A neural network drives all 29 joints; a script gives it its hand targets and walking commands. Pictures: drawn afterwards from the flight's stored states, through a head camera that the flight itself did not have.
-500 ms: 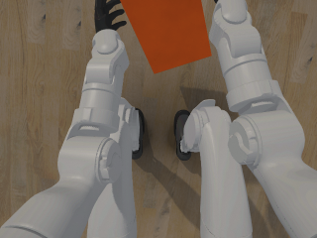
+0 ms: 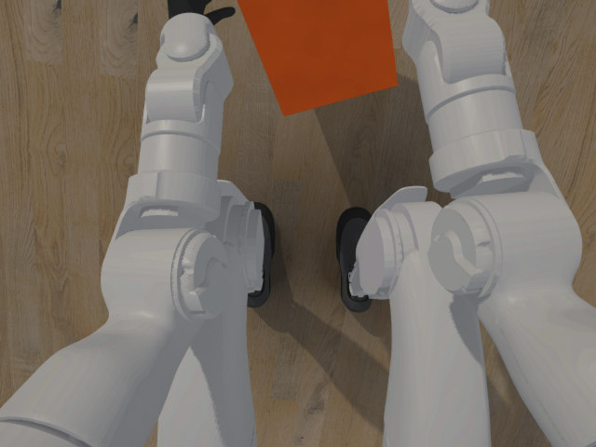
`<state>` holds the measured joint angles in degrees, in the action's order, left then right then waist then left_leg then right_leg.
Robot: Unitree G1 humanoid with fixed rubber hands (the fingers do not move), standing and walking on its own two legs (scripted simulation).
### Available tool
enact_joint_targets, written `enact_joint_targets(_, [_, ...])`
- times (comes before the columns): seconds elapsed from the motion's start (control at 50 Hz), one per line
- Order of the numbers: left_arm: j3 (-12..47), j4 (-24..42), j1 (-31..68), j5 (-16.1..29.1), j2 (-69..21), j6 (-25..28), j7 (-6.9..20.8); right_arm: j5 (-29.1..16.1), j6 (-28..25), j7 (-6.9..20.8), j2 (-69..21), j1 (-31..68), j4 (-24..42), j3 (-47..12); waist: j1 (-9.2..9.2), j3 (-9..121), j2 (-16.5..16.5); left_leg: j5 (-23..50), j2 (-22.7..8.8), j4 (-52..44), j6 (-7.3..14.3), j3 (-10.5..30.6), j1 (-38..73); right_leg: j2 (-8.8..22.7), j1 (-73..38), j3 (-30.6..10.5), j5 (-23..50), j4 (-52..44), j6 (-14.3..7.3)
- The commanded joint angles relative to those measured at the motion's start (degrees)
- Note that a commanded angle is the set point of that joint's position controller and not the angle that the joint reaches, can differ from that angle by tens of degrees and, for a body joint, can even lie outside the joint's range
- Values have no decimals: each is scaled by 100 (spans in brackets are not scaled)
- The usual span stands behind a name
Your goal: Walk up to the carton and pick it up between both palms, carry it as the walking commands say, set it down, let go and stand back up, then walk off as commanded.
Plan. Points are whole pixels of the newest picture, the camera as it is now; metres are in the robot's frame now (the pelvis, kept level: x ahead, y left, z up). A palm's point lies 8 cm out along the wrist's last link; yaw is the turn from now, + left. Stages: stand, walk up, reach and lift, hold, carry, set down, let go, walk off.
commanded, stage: set down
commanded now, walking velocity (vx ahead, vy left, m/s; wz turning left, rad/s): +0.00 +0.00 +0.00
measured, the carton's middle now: out of the picture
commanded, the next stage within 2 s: none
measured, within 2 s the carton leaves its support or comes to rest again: neither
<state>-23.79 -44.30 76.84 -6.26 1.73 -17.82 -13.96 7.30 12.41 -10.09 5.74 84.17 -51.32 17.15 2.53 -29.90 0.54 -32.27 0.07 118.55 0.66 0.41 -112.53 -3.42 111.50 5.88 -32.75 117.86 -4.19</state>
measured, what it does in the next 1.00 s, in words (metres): stands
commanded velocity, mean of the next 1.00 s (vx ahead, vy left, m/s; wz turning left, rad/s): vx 0.00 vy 0.00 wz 0.00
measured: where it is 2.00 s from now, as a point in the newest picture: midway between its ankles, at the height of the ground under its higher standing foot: (304, 274)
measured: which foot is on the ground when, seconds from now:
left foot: down 0.00-1.00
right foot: down 0.00-1.00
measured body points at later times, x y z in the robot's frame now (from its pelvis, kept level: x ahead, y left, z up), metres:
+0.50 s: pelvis +0.03 -0.01 -0.02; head +0.40 -0.02 +0.22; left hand +0.57 +0.14 -0.20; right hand +0.60 -0.11 -0.19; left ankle +0.13 +0.12 -0.39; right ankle +0.13 -0.08 -0.39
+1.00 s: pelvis +0.04 -0.01 -0.02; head +0.42 -0.03 +0.21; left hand +0.58 +0.14 -0.21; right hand +0.61 -0.11 -0.20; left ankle +0.13 +0.12 -0.39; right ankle +0.13 -0.08 -0.39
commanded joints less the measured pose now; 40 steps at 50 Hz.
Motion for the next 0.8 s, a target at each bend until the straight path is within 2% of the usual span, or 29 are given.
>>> enact_joint_targets(0.0, [2556,367,4329,664,-5011,694,1827,-407,165,1980,-5699,2661,-481,-2141,360,7897,-57,1811,858,-676,25,-293,2515,-719,-2297,-999,1626,-563,161])
enact_joint_targets(0.02, [2644,241,4327,731,-5142,702,1851,-389,172,1977,-5662,2555,-682,-2115,187,7780,-43,1765,866,-671,-7,-264,2368,-690,-2276,-918,1658,-510,167])
enact_joint_targets(0.06, [2550,252,4146,724,-4975,731,1865,-465,62,1944,-5558,2748,-230,-2224,362,7821,-140,2072,877,-480,2,-348,2430,-699,-2310,-1000,1893,-484,170])
enact_joint_targets(0.08, [2517,208,4009,664,-5047,711,1898,-493,83,1962,-5616,2612,-390,-2231,415,7735,-51,2093,845,-543,11,-292,2399,-704,-2330,-1002,1994,-343,147])
enact_joint_targets(0.1, [2213,-379,3546,502,-4934,653,1942,-374,110,1981,-5531,2424,-735,-2219,532,7263,-276,1792,850,-512,18,-301,1981,-671,-2195,-1008,1725,-456,161])
enact_joint_targets(0.12, [2296,-389,3562,622,-5070,643,1987,-404,76,1977,-5479,2373,-705,-2237,380,7135,-376,1780,834,-510,5,-250,1865,-705,-2107,-936,1754,-420,159])
enact_joint_targets(0.14, [2002,-480,3364,323,-4823,689,1995,-347,86,2011,-5640,2240,-941,-2118,664,6840,-355,1709,845,-497,28,-320,1634,-689,-1973,-1018,1736,-407,205])
enact_joint_targets(0.18, [1836,-562,3097,219,-4810,651,2069,-275,76,2041,-5468,2151,-1017,-2001,644,6332,-252,1722,853,-411,40,-281,1414,-726,-1686,-1071,1665,-391,149])
enact_joint_targets(0.2, [1730,-622,3027,134,-4649,645,2103,-142,114,2078,-5496,1991,-1230,-1826,617,5992,-400,1575,846,-466,70,-247,1232,-720,-1406,-1053,1521,-382,151])
enact_joint_targets(0.22, [1871,-295,3253,341,-4653,680,2127,-131,96,2047,-5328,1895,-1106,-1793,368,6129,-435,1609,835,-370,29,-248,1179,-694,-1639,-1084,1658,-402,112])
enact_joint_targets(0.24, [1555,-761,2947,58,-4492,634,2172,60,157,2058,-5468,1655,-1615,-1651,504,5595,-531,1335,819,-418,74,-218,883,-703,-1454,-1095,1491,-389,134])
enact_joint_targets(0.26, [1527,-909,2583,17,-4578,585,2214,31,143,2062,-5345,1519,-1551,-1654,473,5560,-375,1373,816,-390,44,-234,923,-711,-1372,-1101,1504,-420,137])
enact_joint_targets(0.28, [1378,-1088,2394,-34,-4571,567,2242,41,133,2067,-5328,1650,-1391,-1704,601,5467,-444,1351,819,-442,74,-217,951,-709,-1282,-1075,1385,-384,120])
enact_joint_targets(0.3, [1387,-987,2408,-90,-4559,531,2256,69,182,2122,-5366,1596,-1489,-1632,506,5442,-411,1328,809,-472,81,-182,854,-693,-1178,-1093,1394,-413,117])
enact_joint_targets(0.32, [1294,-925,2512,-60,-4428,561,2245,11,147,2080,-5171,1869,-1187,-1764,619,5496,-567,1283,820,-361,67,-244,929,-666,-1250,-1104,1235,-439,146])
enact_joint_targets(0.34, [1319,-981,2407,-98,-4638,528,2291,121,169,2084,-5192,1574,-1333,-1663,430,5478,-509,1279,834,-378,62,-188,918,-688,-1374,-1099,1377,-435,124])
enact_joint_targets(0.38, [1156,-1123,2129,-154,-4375,497,2330,52,170,2074,-5214,1632,-1246,-1760,638,5453,-560,1201,804,-396,105,-243,768,-696,-1438,-1057,1350,-364,139])
enact_joint_targets(0.44, [1148,-717,2284,-139,-4180,559,2348,21,203,2047,-5227,1567,-1186,-1838,700,5472,-834,1311,808,-319,113,-251,604,-692,-1568,-1156,1606,-382,161])
enact_joint_targets(0.48, [985,-1002,2011,-256,-4330,516,2394,35,195,2051,-5214,1553,-1290,-1822,744,5430,-735,1280,799,-317,130,-278,388,-654,-1737,-1256,1730,-400,154])
enact_joint_targets(0.56, [773,-1008,1812,-298,-4109,499,2448,62,199,1985,-5030,1526,-1215,-1916,829,5432,-918,1217,747,-260,145,-267,266,-668,-1713,-1280,1679,-441,167])
enact_joint_targets(0.58, [684,-1120,1703,-393,-4076,507,2449,69,205,1993,-5151,1500,-1219,-1938,1022,5393,-955,1202,756,-279,171,-295,132,-654,-1766,-1304,1749,-421,173])
enact_joint_targets(0.62, [681,-903,1778,-461,-3934,506,2452,86,226,1994,-5121,1437,-1340,-1876,970,5410,-963,1163,755,-240,149,-314,110,-657,-1848,-1379,1791,-467,211])
enact_joint_targets(0.64, [468,-1213,1555,-536,-3964,475,2437,119,219,1974,-5071,1456,-1328,-1885,979,5276,-1106,1114,750,-289,199,-274,79,-640,-1764,-1367,1725,-473,193])
enact_joint_targets(0.66, [506,-1116,1532,-490,-3992,477,2502,256,232,1958,-5034,1328,-1348,-1808,861,5278,-1049,1082,754,-253,174,-297,-73,-659,-1881,-1430,1811,-536,168])
enact_joint_targets(0.68, [390,-1272,1428,-525,-3847,484,2461,162,230,1946,-4949,1426,-1365,-1927,1094,5225,-1138,997,750,-272,207,-318,-24,-628,-1720,-1385,1538,-492,180])
enact_joint_targets(0.72, [511,-1091,1562,-526,-3745,500,2456,255,240,1981,-4957,1225,-1500,-1774,921,5256,-1094,1217,729,-266,153,-247,38,-669,-1586,-1348,1819,-470,225])
enact_joint_targets(0.74, [401,-1233,1375,-666,-3897,477,2453,240,182,1964,-4762,1307,-1384,-1778,951,5166,-831,1131,750,-242,125,-349,-45,-630,-1635,-1457,1802,-545,178])
enact_joint_targets(0.76, [401,-1224,1474,-611,-3753,490,2469,336,216,1939,-4808,1182,-1503,-1719,853,5192,-1080,1071,762,-228,147,-313,-141,-633,-1702,-1427,1769,-593,204])
enact_joint_targets(0.78, [293,-1371,1376,-648,-3658,466,2509,310,228,1932,-4990,1307,-1333,-1822,1067,5213,-1199,1027,764,-228,212,-302,-237,-616,-1848,-1464,1800,-570,215])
